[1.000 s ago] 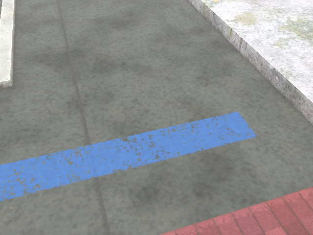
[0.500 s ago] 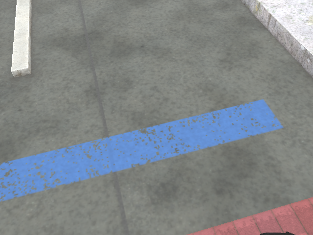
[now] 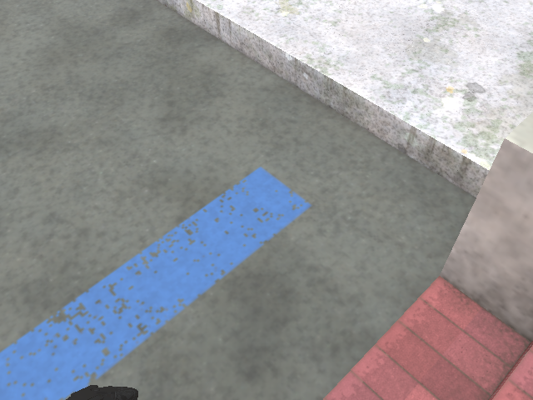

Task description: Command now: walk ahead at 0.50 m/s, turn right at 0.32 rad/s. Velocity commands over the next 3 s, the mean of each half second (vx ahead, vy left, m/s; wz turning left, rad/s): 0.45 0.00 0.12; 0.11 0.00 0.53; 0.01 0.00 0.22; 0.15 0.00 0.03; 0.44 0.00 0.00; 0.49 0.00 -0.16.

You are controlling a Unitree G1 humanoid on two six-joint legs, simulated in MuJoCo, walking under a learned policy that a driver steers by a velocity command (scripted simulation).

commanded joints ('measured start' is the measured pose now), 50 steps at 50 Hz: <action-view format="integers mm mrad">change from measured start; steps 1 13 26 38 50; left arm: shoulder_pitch -40 334 551 275 18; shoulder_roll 35 85 11 -3 -38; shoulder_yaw -5 39 7 -1 -34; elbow -18 134 186 -31 -266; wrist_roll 12 -28 0 35 39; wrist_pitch -15 -76 -72 46 93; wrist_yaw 8 66 125 121 127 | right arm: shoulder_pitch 109 -48 -515 -235 -179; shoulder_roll -123 -7 -31 -131 -166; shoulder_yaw -14 -31 -29 -64 -59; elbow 25 -20 -197 -161 -224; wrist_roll -20 -26 -14 18 5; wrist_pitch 15 96 65 114 95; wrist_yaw -14 33 81 -9 -24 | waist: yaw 4 43 183 62 32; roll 42 50 30 -48 129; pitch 146 -7 97 -143 -166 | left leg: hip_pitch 6 -612 -700 -292 -312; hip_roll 244 143 100 422 224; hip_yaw -151 -267 -151 -566 -682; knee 86 663 -46 -130 -63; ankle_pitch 955 369 1082 962 536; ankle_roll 90 -15 37 388 306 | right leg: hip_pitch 39 304 434 -374 -564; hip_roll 24 -263 -183 -21 63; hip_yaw -39 188 -50 6 48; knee -195 -219 186 1399 1409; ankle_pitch -78 -164 -396 -1035 -735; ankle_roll -12 -113 15 143 210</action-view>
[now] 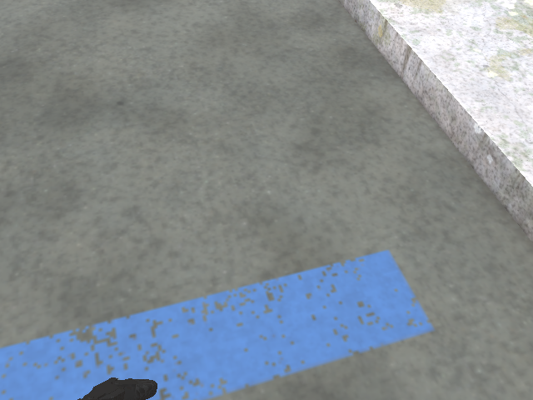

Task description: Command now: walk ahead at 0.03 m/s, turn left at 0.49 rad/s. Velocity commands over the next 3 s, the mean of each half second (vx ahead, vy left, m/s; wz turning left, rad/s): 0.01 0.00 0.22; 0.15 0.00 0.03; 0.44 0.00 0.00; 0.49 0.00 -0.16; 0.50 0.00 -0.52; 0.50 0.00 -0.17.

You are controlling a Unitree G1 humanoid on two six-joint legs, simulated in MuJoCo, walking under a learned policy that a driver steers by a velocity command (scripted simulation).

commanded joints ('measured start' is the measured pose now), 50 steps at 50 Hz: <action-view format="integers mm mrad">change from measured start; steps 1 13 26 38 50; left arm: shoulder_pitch -40 570 376 385 233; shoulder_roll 47 268 182 234 228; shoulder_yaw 3 21 41 63 116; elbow -128 -60 41 128 206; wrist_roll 2 -93 -51 -26 -40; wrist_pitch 0 -18 -76 -95 -96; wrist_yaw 1 -62 -37 -64 -98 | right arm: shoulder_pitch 61 -194 -119 -152 78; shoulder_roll -151 -28 -110 -104 -69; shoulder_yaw -39 -50 -61 -27 -24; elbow -85 -313 -125 -45 112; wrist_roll -6 -4 -6 -2 -6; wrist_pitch -12 4 76 63 -13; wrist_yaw -20 13 45 46 58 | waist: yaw -7 233 66 109 -46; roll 140 -439 -58 -66 0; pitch -129 210 -32 -25 9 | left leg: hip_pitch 313 -726 -278 -57 574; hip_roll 272 -142 -63 47 27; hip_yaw -418 -155 -102 40 211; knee -186 346 671 384 -120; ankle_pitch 36 -690 61 -222 -153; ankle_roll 249 -64 -125 -75 6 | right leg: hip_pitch -160 849 859 914 523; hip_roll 9 -351 -169 -259 -155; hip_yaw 1 789 180 253 110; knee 50 -1301 -1341 -1483 -1308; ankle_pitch -18 115 442 352 119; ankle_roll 17 -144 -198 -336 -260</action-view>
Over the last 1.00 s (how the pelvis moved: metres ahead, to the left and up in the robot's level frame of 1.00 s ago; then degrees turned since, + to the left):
0.40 -0.03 -0.20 24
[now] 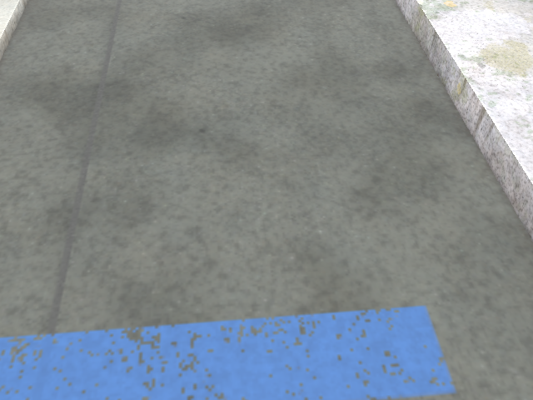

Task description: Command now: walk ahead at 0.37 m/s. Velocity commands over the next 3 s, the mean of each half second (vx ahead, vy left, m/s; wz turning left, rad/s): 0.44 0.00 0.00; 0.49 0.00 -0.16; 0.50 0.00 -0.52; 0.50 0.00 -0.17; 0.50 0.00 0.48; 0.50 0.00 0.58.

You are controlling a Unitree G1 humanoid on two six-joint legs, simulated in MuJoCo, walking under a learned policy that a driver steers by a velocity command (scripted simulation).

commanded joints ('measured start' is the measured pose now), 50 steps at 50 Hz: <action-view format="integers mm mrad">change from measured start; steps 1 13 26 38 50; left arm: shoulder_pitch -185 -381 147 -59 -11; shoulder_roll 58 17 174 46 34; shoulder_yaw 25 -5 11 -28 -10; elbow -81 -84 77 78 33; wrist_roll -4 3 30 -34 -19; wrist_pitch -10 -7 -63 -78 -26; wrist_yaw -8 -35 -11 16 19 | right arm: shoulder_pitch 395 244 463 -8 71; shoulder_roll -141 -77 -40 -5 -98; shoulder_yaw -46 -9 -5 7 -34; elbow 111 141 189 28 -6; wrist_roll -9 18 60 11 8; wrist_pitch -31 -104 -87 -69 -86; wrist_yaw -8 -34 -58 6 -28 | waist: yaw -227 -74 41 -71 -83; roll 187 100 -238 -57 80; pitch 32 166 -229 69 39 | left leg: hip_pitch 473 66 -427 -139 170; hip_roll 110 114 -73 52 355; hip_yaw -207 -135 -78 1 -419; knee -307 -416 1004 61 -440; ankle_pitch -41 295 -407 400 -38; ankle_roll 83 99 52 -32 111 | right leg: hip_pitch -438 -288 809 -93 -441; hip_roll -38 -49 -418 -160 -80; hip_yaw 36 14 261 117 100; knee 323 22 124 -396 632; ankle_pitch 112 705 1455 666 47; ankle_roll -76 -11 -181 -140 -52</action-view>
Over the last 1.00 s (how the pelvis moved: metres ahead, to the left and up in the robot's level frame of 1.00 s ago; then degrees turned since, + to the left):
-0.01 -0.09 0.12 6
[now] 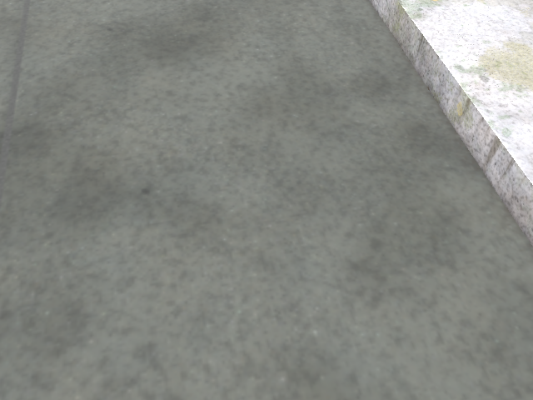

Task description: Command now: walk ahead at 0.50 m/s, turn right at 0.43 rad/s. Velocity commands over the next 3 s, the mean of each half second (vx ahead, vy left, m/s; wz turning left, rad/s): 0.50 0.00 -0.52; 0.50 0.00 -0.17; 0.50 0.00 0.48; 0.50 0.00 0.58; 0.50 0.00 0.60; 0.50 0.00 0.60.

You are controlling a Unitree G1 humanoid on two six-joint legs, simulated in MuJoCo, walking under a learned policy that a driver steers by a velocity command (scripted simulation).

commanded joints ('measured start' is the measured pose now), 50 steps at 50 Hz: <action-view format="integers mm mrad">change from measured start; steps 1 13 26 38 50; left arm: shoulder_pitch -11 -320 -13 19 41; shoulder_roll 71 18 273 142 172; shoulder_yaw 26 13 93 36 12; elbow -70 -214 -181 -142 -89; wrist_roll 18 22 13 -6 33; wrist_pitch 9 49 46 -25 -31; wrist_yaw -12 -56 -4 -1 43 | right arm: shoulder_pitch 151 311 185 63 102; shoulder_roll -103 -103 -150 -105 -132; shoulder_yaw -28 -28 -43 -24 -21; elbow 4 57 -98 -138 -138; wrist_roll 7 11 24 -1 10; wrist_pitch -3 -39 -14 52 36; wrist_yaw -8 -21 3 25 27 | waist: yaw -62 -65 56 -19 -81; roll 106 97 -50 -21 -63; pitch -16 37 -200 -25 -67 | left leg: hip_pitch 268 308 -411 -314 -47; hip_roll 303 243 57 124 -85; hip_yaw -350 56 -86 -42 61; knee -369 -420 874 315 16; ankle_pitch -101 275 -233 147 1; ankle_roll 101 88 -48 -74 91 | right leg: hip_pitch -346 -403 495 228 445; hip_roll -113 -130 -371 -160 -238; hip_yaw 40 -56 569 137 -55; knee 125 -243 -804 -903 -611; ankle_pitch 114 408 210 733 1415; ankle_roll -4 53 -294 -83 -3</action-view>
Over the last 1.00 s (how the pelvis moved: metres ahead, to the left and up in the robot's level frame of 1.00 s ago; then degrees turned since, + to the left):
0.52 0.05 -0.12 -7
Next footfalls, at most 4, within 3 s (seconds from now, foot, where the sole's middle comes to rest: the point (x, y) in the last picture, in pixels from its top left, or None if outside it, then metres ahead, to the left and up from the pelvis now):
0.46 right None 0.35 -0.15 -0.77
1.04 left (333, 322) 0.69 -0.14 -0.77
1.56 right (402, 243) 0.96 -0.36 -0.77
2.08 left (313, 183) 1.18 -0.09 -0.77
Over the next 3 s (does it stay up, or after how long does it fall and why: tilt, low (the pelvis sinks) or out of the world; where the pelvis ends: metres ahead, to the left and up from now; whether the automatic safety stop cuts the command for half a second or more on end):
stays up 1.49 0.02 0.01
